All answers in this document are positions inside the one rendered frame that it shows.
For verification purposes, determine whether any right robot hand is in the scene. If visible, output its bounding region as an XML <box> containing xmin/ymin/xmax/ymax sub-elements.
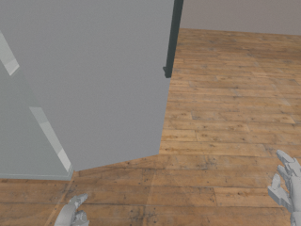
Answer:
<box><xmin>267</xmin><ymin>150</ymin><xmax>301</xmax><ymax>213</ymax></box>

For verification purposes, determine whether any left robot hand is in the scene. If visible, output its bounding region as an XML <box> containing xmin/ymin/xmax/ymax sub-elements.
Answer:
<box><xmin>54</xmin><ymin>193</ymin><xmax>89</xmax><ymax>226</ymax></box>

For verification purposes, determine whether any handle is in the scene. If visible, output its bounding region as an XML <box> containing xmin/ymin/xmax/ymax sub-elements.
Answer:
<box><xmin>163</xmin><ymin>0</ymin><xmax>183</xmax><ymax>78</ymax></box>

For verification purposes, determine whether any fridge door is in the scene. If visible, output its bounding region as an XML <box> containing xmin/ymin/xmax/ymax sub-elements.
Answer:
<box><xmin>0</xmin><ymin>0</ymin><xmax>175</xmax><ymax>171</ymax></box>

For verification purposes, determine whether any right robot forearm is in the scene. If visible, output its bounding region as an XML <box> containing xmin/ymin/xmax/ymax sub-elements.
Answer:
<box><xmin>290</xmin><ymin>211</ymin><xmax>301</xmax><ymax>226</ymax></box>

